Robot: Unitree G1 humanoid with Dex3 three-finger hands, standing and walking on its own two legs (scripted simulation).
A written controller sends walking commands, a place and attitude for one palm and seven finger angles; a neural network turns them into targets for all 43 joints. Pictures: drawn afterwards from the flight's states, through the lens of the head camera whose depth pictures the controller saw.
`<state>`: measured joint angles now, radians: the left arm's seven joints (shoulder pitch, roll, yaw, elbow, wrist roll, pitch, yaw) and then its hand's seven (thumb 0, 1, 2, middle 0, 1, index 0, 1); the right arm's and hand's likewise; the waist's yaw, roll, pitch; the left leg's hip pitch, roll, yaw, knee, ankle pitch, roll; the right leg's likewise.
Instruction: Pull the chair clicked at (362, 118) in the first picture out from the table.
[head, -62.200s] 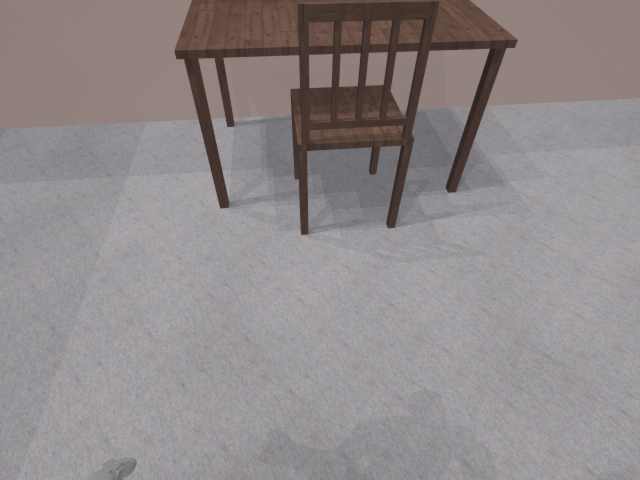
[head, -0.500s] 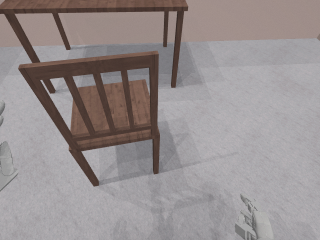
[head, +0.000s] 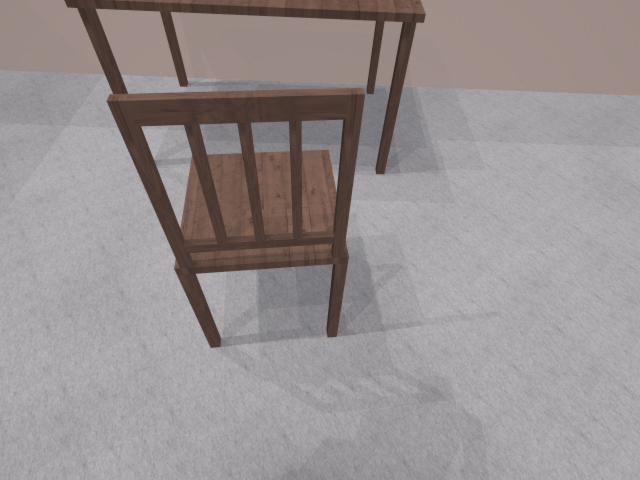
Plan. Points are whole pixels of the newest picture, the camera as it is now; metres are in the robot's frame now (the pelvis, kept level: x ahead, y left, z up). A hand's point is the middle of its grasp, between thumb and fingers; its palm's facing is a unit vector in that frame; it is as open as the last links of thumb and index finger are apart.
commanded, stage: let the arm hang, fingers relaxed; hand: left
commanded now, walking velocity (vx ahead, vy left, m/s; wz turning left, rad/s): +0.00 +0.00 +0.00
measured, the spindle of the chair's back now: (253, 188) +0.63 +0.18 -0.06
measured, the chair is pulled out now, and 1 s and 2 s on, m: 0.66 0.66 0.66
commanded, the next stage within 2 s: look to check the result in 0.64 s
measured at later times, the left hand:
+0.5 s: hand out of the picture +0.01 +0.15 -0.17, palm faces +0.01 -0.98 -0.18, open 7.3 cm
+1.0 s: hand out of the picture -0.01 +0.13 -0.17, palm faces +0.04 -0.98 -0.17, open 7.4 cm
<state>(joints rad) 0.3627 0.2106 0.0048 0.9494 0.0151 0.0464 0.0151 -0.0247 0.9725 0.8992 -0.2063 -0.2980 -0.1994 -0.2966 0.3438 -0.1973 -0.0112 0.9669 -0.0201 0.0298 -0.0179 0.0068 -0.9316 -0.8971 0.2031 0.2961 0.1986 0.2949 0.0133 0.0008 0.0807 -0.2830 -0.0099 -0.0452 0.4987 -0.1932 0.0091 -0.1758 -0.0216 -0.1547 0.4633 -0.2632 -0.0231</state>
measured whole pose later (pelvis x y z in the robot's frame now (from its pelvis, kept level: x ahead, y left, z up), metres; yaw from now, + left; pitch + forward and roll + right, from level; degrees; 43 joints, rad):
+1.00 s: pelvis +0.02 -0.03 +0.00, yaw -1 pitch -2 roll +0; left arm 0.35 0.10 -0.01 1.10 0.01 0.01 0.04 0.00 0.90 0.90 -0.20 -0.30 -0.19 -0.30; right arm 0.33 -0.12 0.00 1.10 -0.01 0.00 -0.04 0.00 -0.91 -0.90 0.20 0.30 0.19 0.29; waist 0.00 0.03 0.07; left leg -0.22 0.02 -0.05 0.47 -0.21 -0.03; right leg -0.12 0.01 -0.15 0.45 -0.29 -0.06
